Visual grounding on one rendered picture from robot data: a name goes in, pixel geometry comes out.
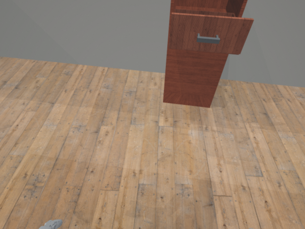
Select handle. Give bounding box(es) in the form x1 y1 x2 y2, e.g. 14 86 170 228
197 33 220 44

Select robot left hand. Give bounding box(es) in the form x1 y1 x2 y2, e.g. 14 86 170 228
39 219 62 229

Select drawer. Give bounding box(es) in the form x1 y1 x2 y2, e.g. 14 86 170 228
169 9 254 55

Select cabinet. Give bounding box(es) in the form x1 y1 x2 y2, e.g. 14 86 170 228
163 0 248 108

